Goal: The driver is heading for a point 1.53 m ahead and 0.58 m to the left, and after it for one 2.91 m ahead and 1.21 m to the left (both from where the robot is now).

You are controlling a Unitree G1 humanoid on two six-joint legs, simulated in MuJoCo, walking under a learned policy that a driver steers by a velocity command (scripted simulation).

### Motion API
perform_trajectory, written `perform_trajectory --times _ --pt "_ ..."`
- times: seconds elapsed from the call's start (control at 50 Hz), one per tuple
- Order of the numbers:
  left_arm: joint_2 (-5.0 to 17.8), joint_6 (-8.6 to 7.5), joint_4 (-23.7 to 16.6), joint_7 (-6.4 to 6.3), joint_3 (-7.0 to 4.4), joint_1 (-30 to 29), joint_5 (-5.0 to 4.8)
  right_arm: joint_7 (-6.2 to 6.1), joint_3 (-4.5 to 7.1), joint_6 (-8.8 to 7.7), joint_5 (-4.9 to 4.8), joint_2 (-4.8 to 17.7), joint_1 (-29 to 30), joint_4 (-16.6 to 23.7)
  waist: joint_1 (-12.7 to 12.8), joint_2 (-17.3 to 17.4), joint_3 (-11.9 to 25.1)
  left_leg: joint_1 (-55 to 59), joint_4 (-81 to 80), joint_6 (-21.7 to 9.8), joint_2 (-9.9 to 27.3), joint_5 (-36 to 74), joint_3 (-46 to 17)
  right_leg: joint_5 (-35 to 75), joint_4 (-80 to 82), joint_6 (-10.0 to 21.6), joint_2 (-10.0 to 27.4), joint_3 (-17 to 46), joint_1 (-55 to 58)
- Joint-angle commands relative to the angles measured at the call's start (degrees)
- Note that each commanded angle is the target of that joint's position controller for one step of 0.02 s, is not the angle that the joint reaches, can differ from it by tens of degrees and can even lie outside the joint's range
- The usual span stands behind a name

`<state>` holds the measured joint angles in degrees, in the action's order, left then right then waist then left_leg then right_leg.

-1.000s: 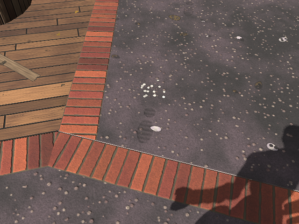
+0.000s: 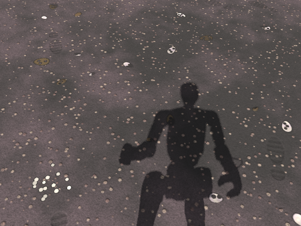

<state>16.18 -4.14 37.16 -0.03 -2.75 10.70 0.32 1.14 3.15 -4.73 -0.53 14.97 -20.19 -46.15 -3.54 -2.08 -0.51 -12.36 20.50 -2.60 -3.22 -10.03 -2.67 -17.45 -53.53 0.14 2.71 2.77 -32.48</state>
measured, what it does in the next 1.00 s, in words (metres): walks ahead, turning left: right foot, then left foot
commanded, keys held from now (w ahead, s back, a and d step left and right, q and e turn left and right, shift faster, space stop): w+q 1.00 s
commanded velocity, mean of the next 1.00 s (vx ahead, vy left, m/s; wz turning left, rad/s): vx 0.50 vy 0.00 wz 0.49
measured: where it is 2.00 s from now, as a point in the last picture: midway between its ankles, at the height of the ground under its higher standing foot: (58, 141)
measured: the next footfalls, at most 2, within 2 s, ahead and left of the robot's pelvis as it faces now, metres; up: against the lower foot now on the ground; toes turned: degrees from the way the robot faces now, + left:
right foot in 0.20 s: +0.25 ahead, -0.14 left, +0.00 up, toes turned +8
left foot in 0.70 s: +0.45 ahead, +0.20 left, +0.00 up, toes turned +25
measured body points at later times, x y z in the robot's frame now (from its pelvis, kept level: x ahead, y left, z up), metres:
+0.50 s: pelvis +0.24 -0.02 +0.00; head +0.26 -0.02 +0.45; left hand +0.20 +0.27 -0.11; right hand +0.48 -0.24 -0.09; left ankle +0.32 +0.16 -0.68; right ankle +0.21 -0.15 -0.75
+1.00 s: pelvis +0.47 +0.13 +0.00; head +0.49 +0.16 +0.45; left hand +0.50 +0.46 -0.09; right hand +0.68 -0.08 -0.10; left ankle +0.41 +0.18 -0.75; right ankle +0.70 +0.04 -0.68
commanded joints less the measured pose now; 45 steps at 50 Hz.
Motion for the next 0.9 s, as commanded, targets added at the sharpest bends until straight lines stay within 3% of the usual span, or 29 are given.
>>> perform_trajectory --times 0.02,0.1,0.14,0.18,0.2,0.22,0.24,0.26,0.3,0.32,0.4,0.48,0.54,0.6,0.64,0.66,0.68,0.7,0.72,0.74,0.76,0.78,0.8,0.82,0.84,0.9 --pt "1.03 -1.47 -4.48 0.39 0.26 -3.57 0.01 -0.77 2.42 -0.46 -0.8 10.44 3.88 4.32 1.5 7.83 1.05 -1.18 -8.93 -10.71 11.81 9.02 -12.18 8.04 12.38 -1.32 -0.64 -0.92 2.76" --pt "2.88 -2.12 -5.63 1.03 -0.23 -8.95 -1.06 -1.01 2.47 0.57 -1.33 10.83 -0.58 2.94 -0.24 8.15 0.98 -0.76 -6.62 -9.31 12.63 5.44 -14.35 14.64 21.2 -1.81 -2.89 -0.15 8.46" --pt "4.13 -2.57 -5.81 1.09 -0.92 -8.64 -1.27 -1.24 2.52 1.05 -1.41 10.98 -1.06 2.85 1.1 8.4 1.15 -0.48 -4.2 -7.89 13.02 1.78 -16.75 14.27 25.22 -0.9 -3.13 0.2 13.02" --pt "5.68 -2.75 -4.32 0.6 -2.06 -3.04 -0.98 -1.42 1.98 1.31 -1.11 9.04 -0.79 3.18 4.58 8.17 3.03 -3.31 1.6 -5.32 10.18 0.49 -16.52 12.85 28.58 1.04 -2.12 -0.13 23.59" --pt "8.22 -2.8 -3.47 -0.03 -3.0 4.05 -0.19 -1.33 1.01 1.02 -0.56 6.15 0.62 4.23 8.37 5.4 7.5 -8.46 12.69 -2.98 6.93 -1.35 -13.41 10.54 28.76 3.83 4.39 5.62 34.11" --pt "13.3 -2.04 -2.69 -0.57 -4.29 10.94 0.79 -1.36 -0.37 0.25 -0.43 1.68 -2.88 5.96 9.23 -8.44 14.95 -23.06 31.43 0.55 0.74 -16.21 -5.14 6.17 30.48 9.96 17.47 21.99 50.49" --pt "12.74 -1.39 -0.7 0.0 -4.49 13.65 0.32 -1.55 0.11 -0.14 -1.83 4.71 -4.44 7.01 8.84 -15.84 15.25 -33.46 43.42 1.24 2.0 -23.98 -3.9 -7.57 35.54 14.82 23.09 37.75 50.58" --pt "8.68 -1.51 -0.9 0.12 -3.4 11.52 -0.19 -1.67 1.31 0.17 -2.17 8.71 -1.65 6.41 9.14 -8.94 8.35 -36.12 48.92 1.34 4.79 -19.36 -5.6 -11.54 37.12 13.58 20.51 33.55 45.01" --pt "4.5 -1.57 -0.96 0.39 -1.97 5.54 -0.04 -1.47 1.66 1.08 -1.29 8.12 1.89 6.55 6.68 -4.52 1.75 -34.23 48.68 1.89 7.32 -11.44 -4.29 -1.44 39.57 11.05 15.25 20.43 35.0" --pt "3.44 -1.67 -0.6 0.48 -1.69 3.47 0.22 -1.27 1.81 1.57 -1.05 7.33 2.54 6.85 5.31 -4.95 -0.06 -32.62 47.15 2.14 8.58 -9.11 -4.36 3.6 41.03 10.55 13.74 16.01 31.27" --pt "4.88 -2.62 1.42 0.35 -2.58 2.33 0.21 -0.62 1.3 2.78 -0.75 4.28 4.98 8.5 3.75 -3.25 -1.17 -30.33 42.54 3.52 9.74 -2.34 -3.26 17.26 44.55 10.9 12.4 4.9 26.64" --pt "7.28 -2.32 3.63 -0.18 -3.31 3.17 0.04 0.55 0.55 2.58 -0.69 3.12 10.67 10.36 5.18 -1.71 -1.74 -28.57 29.74 3.41 9.6 8.08 -1.37 21.63 44.91 9.95 11.51 -3.24 27.59" --pt "9.17 -1.81 5.15 -0.44 -3.79 5.07 -0.65 1.62 0.21 2.42 -0.68 3.07 16.44 12.46 7.03 -1.07 -3.11 -26.15 22.01 2.15 8.87 11.32 1.29 20.89 44.77 8.83 12.1 -6.92 28.91" --pt "10.86 -1.01 6.62 -0.39 -4.37 6.72 -1.61 2.36 0.48 2.63 -0.85 4.2 19.91 14.7 7.37 -1.16 -4.2 -25.66 17.83 -0.03 8.03 7.09 3.17 23.86 42.65 7.49 13.82 -9.01 33.55" --pt "12.51 -0.28 6.98 -0.56 -4.83 6.72 -1.99 2.55 1.26 2.89 -0.56 5.76 18.87 15.45 5.68 -2.47 -2.28 -20.63 16.39 -2.3 5.1 1.2 6.29 39.56 36.53 6.27 13.93 -11.29 35.82" --pt "13.41 0.17 7.02 -0.75 -5.06 6.61 -2.21 2.42 2.15 3.12 -0.4 7.28 15.14 14.9 3.21 -3.17 0.59 -14.53 15.75 -3.68 2.61 -1.11 8.21 49.26 29.79 5.5 13.33 -12.7 35.92" --pt "13.05 0.61 6.87 -0.99 -4.81 6.17 -2.36 2.02 3.75 3.32 -0.56 9.79 6.4 12.64 -1.74 -2.1 5.18 -2.3 12.43 -5.66 -0.31 1.43 9.42 53.41 18.34 3.95 11.4 -14.83 32.61" --pt "11.06 0.44 6.16 -1.29 -3.89 7.29 -1.25 0.93 5.75 3.84 -0.82 14.03 -3.88 10.04 -6.04 2.09 10.56 15.84 11.94 -8.36 2.61 3.29 2.1 40.7 1.84 1.37 9.27 -15.02 19.52" --pt "2.59 -0.82 2.43 -0.49 -1.03 12.6 1.21 0.38 6.61 3.48 -1.31 21.3 -2.36 10.43 1.07 19.13 15.11 33.91 6.55 -18.73 18.46 -6.34 -31.02 -13.11 -19.53 -2.41 -1.85 -11.58 -6.85" --pt "6.56 -2.92 2.13 0.21 -1.32 7.58 -0.58 0.59 5.19 2.6 -0.98 17.05 -4.49 12.5 -3.26 12.75 23.62 36.44 -2.28 -21.02 22.38 -14.92 -45.62 -17.06 -26.17 -1.56 -3.17 2.21 -12.13" --pt "9.63 -3.77 0.38 0.58 -2.15 1.8 -2.74 0.88 4.16 1.81 -0.43 13.7 -2.94 11.51 -3.96 9.08 15.22 31.4 -3.58 -17.89 20.9 -11.33 -37.71 -11.45 -25.86 -0.43 -0.81 2.52 -16.75" --pt "8.77 -4.26 0.16 0.26 -1.72 0.73 -2.19 0.83 3.71 1.42 -0.56 12.45 0.09 11.58 -1.64 5.49 9.93 23.0 -3.5 -16.06 18.51 -6.29 -30.93 -6.38 -21.18 0.29 1.48 2.1 -15.23" --pt "8.73 -4.27 0.83 -0.25 -1.9 0.86 -0.64 0.68 3.15 1.4 -0.39 10.7 4.28 12.23 0.98 3.31 6.57 14.94 -3.67 -14.58 16.34 0.12 -25.66 -3.23 -16.37 -0.03 3.26 2.11 -11.42" --pt "9.0 -3.67 1.18 -0.4 -2.26 2.11 0.09 0.5 2.56 1.37 0.33 9.28 6.87 13.2 3.3 3.9 5.24 9.17 -5.03 -14.02 14.66 5.32 -22.3 -0.92 -13.84 -0.18 4.45 2.57 -7.12" --pt "8.92 -2.98 1.15 -0.31 -2.34 2.9 0.2 0.34 2.58 1.3 0.7 9.42 8.02 13.57 4.49 5.61 4.84 5.43 -6.14 -14.75 14.24 8.41 -21.69 -0.25 -12.17 -0.87 4.44 2.52 -4.55" --pt "6.68 -1.64 0.95 -0.42 -1.82 1.18 0.86 -0.55 2.74 0.88 0.16 9.92 7.0 12.25 4.77 4.28 2.74 -0.62 -7.54 -14.61 11.76 14.39 -15.96 4.14 -4.66 -3.14 3.39 0.8 -3.13"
